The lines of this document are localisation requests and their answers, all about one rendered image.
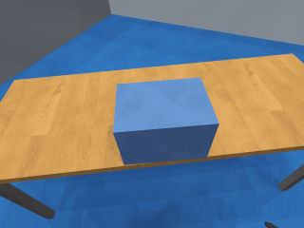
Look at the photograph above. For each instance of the table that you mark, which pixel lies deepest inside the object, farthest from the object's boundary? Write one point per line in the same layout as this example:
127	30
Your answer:
62	126

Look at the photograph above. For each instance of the carton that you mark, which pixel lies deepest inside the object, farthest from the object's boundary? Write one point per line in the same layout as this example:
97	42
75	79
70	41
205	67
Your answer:
164	121

